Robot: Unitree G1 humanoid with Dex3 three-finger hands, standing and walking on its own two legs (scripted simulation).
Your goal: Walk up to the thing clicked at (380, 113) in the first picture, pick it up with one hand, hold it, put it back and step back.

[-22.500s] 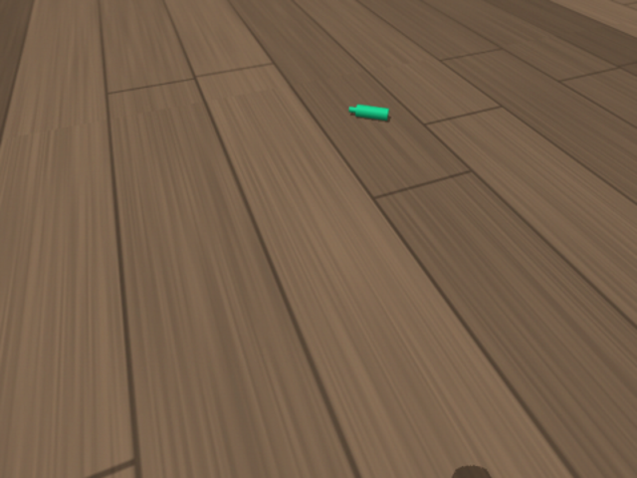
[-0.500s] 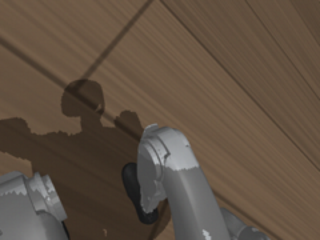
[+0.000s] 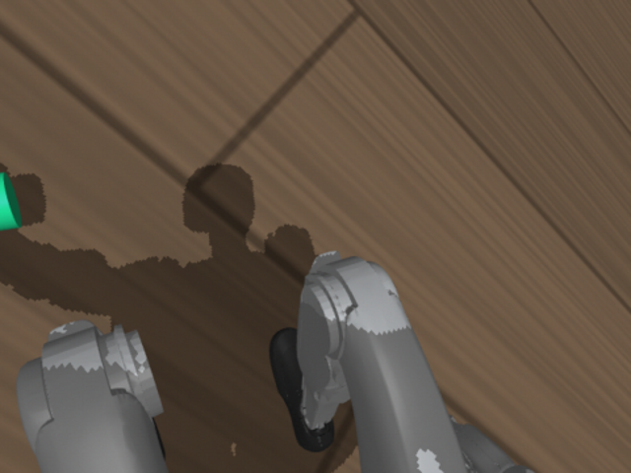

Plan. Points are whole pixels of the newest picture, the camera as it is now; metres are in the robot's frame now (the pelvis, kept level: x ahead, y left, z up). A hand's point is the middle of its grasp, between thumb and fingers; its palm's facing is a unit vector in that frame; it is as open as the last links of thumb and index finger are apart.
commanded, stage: settle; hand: left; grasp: from above
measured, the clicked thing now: out of the picture +0.45 +0.37 -0.24
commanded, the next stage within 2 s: lift in 0.44 s
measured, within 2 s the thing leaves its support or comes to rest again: neither
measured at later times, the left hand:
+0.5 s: hand out of the picture +0.42 +0.33 -0.14, palm faces -0.46 -0.08 -0.89, open 9.5 cm
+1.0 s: hand out of the picture +0.38 +0.34 -0.03, palm faces -0.48 -0.12 -0.87, open 9.5 cm
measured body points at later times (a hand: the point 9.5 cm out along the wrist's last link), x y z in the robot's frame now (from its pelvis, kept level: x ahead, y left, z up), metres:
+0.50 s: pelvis -0.01 -0.01 +0.02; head +0.22 +0.10 +0.40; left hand +0.44 +0.34 -0.09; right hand +0.07 -0.27 -0.07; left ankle +0.06 +0.12 -0.27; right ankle +0.11 -0.13 -0.27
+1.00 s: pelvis -0.01 +0.00 +0.09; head +0.19 +0.08 +0.48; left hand +0.40 +0.35 +0.02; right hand +0.09 -0.27 -0.02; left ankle +0.05 +0.12 -0.27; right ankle +0.11 -0.13 -0.27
